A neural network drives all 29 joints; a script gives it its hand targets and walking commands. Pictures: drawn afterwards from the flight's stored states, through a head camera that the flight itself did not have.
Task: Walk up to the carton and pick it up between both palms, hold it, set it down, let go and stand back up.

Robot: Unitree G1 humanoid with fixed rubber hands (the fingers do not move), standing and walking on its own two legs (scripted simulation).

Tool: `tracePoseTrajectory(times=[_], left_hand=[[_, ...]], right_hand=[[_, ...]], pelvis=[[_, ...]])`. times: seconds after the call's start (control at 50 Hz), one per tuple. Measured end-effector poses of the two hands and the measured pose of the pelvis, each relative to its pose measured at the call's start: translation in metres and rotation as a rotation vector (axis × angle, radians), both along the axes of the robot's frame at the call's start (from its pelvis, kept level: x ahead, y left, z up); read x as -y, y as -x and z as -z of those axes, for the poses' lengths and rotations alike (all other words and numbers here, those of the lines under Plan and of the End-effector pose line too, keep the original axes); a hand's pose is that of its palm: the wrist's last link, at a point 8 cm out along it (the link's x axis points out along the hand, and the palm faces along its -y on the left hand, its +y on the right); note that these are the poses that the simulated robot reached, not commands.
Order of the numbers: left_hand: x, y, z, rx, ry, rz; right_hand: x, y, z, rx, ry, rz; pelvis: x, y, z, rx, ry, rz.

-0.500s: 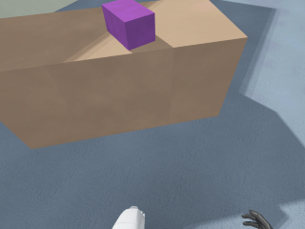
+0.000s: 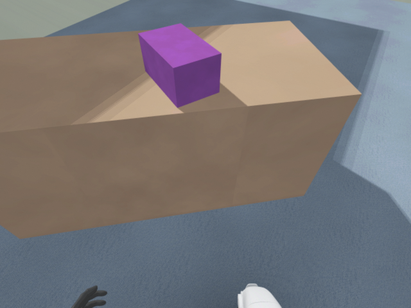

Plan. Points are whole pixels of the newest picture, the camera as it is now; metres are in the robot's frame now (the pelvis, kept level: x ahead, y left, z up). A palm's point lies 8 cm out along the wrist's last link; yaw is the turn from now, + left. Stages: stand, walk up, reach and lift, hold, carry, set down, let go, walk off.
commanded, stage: walk up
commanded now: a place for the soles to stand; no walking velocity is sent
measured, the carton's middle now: (179, 63) +0.90 +0.03 +0.01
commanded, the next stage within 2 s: none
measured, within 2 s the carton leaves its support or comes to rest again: neither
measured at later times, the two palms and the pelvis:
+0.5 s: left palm out of the picture +0.17 +0.29 -0.14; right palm (292, 201) +0.36 -0.24 -0.08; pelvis +0.20 +0.01 -0.02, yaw +6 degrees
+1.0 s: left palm (101, 197) +0.42 +0.25 -0.09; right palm (292, 160) +0.51 -0.29 -0.10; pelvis +0.39 -0.03 +0.00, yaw +7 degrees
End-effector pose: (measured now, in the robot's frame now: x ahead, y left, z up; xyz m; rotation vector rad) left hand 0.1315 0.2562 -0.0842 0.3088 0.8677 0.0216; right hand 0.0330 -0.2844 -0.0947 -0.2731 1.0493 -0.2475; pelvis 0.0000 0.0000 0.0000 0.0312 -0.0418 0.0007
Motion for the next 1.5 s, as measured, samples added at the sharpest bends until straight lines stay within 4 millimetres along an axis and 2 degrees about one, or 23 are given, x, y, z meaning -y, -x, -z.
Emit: tracePoseTrajectory(times=[0.06,0.12,0.18,0.24,0.34,0.4,0.44,0.48,0.54,0.62,0.68,0.74,0.82,0.86,0.9,1.0,1.06,1.12,1.16,1.22,1.3,1.42,1.5], left_hand=[[0.008,-0.029,-0.003,0.038,-0.036,-0.014],[0.01,-0.04,-0.001,0.054,-0.074,-0.063],[0.005,-0.03,-0.002,0.003,-0.088,-0.152],[-0.002,-0.012,-0.003,-0.082,-0.095,-0.224],[-0.017,0.01,0.006,-0.217,-0.082,-0.31],[-0.029,0.009,0.024,-0.276,-0.057,-0.347],[-0.035,-0.002,0.04,-0.308,-0.039,-0.347],[-0.035,-0.023,0.05,-0.324,-0.019,-0.324],[-0.033,-0.076,0.051,-0.283,-0.003,-0.267],[-0.026,-0.156,0.038,-0.173,0.016,-0.192],[-0.016,-0.21,0.024,-0.107,0.025,-0.151],[-0.005,-0.255,0.013,-0.058,0.02,-0.118],[0.008,-0.301,0.008,-0.004,-0.022,-0.11],[0.011,-0.311,0.008,0.015,-0.047,-0.132],[0.011,-0.31,0.007,0.001,-0.056,-0.185],[0.006,-0.286,0.001,-0.118,-0.083,-0.278],[0.001,-0.275,0.002,-0.185,-0.083,-0.317],[-0.004,-0.275,0.012,-0.234,-0.065,-0.333],[-0.007,-0.283,0.024,-0.252,-0.042,-0.333],[-0.009,-0.306,0.039,-0.251,-0.003,-0.321],[-0.005,-0.343,0.045,-0.236,0.012,-0.287],[-0.003,-0.387,0.028,-0.147,0.011,-0.251],[-0.006,-0.413,0.013,-0.095,0.001,-0.219]], right_hand=[[0.011,-0.026,0.018,-0.016,-0.03,-0.011],[0.015,-0.063,0.032,-0.034,-0.054,-0.067],[0.01,-0.112,0.029,-0.025,-0.064,-0.139],[0.001,-0.169,0.014,0.032,-0.073,-0.202],[-0.029,-0.258,-0.009,0.135,-0.088,-0.302],[-0.047,-0.302,-0.015,0.185,-0.064,-0.338],[-0.053,-0.322,-0.012,0.216,-0.032,-0.334],[-0.051,-0.329,-0.011,0.213,0.002,-0.31],[-0.04,-0.322,-0.013,0.153,0.037,-0.25],[-0.02,-0.309,-0.017,0.061,0.06,-0.185],[-0.007,-0.308,-0.016,0.011,0.06,-0.154],[0.004,-0.318,-0.008,-0.017,0.043,-0.136],[0.021,-0.348,0.015,-0.035,0.006,-0.131],[0.023,-0.369,0.025,-0.045,-0.017,-0.15],[0.02,-0.395,0.027,-0.044,-0.032,-0.182],[0.007,-0.476,0.009,0.049,-0.059,-0.26],[-0.006,-0.518,-0.002,0.093,-0.07,-0.298],[-0.023,-0.553,-0.009,0.128,-0.066,-0.326],[-0.034,-0.571,-0.008,0.155,-0.052,-0.339],[-0.045,-0.588,-0.006,0.166,-0.04,-0.329],[-0.047,-0.603,-0.011,0.186,-0.033,-0.279],[-0.039,-0.618,-0.017,0.194,-0.051,-0.254],[-0.037,-0.618,-0.018,0.185,-0.062,-0.255]], pelvis=[[0.015,-0.031,0.009,-0.003,-0.003,-0.008],[0.024,-0.056,0.017,0.01,0.038,-0.031],[0.026,-0.078,0.012,0.016,0.041,-0.054],[0.023,-0.1,0.002,0.014,0.043,-0.073],[0.015,-0.136,-0.003,0.004,0.05,-0.096],[0.003,-0.163,0.005,0.002,0.055,-0.106],[-0.005,-0.181,0.016,0.006,0.04,-0.111],[-0.01,-0.196,0.02,0.014,0.031,-0.111],[-0.01,-0.218,0.015,0.022,0.024,-0.112],[-0.005,-0.246,0.005,0.022,0.013,-0.111],[-0.001,-0.267,0.0,0.015,0.008,-0.11],[0.007,-0.29,0.001,0.007,0.003,-0.107],[0.023,-0.327,0.012,0.009,0.013,-0.102],[0.031,-0.343,0.017,0.023,0.034,-0.111],[0.035,-0.356,0.016,0.028,0.03,-0.112],[0.033,-0.389,0.003,0.026,0.036,-0.117],[0.03,-0.408,-0.003,0.016,0.044,-0.118],[0.024,-0.426,-0.001,0.012,0.047,-0.113],[0.018,-0.437,0.006,0.015,0.053,-0.107],[0.011,-0.449,0.012,0.015,0.031,-0.111],[0.009,-0.46,0.013,0.006,0.029,-0.107],[0.011,-0.473,0.005,-0.006,0.042,-0.097],[0.011,-0.48,-0.001,-0.017,0.041,-0.088]])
